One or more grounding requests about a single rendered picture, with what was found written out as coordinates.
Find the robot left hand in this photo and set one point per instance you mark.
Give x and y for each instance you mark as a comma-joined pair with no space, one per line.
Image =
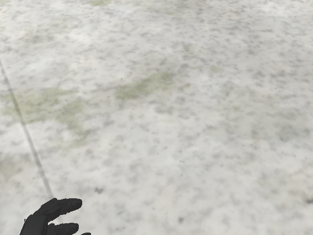
37,223

